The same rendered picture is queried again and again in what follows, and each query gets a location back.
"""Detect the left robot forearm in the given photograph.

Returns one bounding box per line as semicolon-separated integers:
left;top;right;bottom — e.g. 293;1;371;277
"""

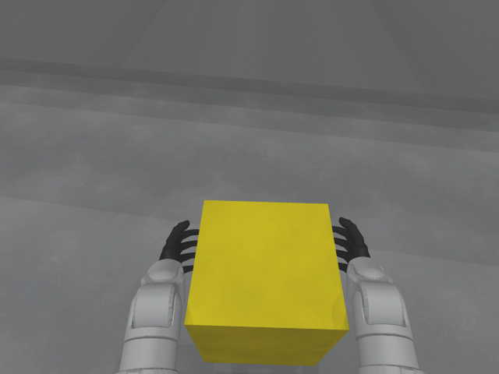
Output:
115;259;186;374

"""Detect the right robot forearm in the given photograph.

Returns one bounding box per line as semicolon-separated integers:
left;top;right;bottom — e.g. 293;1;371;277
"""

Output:
346;256;426;374

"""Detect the left robot hand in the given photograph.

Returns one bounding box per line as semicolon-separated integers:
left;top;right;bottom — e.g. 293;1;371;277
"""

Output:
159;221;200;273

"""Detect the carton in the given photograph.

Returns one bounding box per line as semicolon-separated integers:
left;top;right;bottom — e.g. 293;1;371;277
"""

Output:
184;200;349;366

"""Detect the right robot hand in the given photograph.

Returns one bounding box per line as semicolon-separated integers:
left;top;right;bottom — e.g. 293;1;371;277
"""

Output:
332;217;370;272

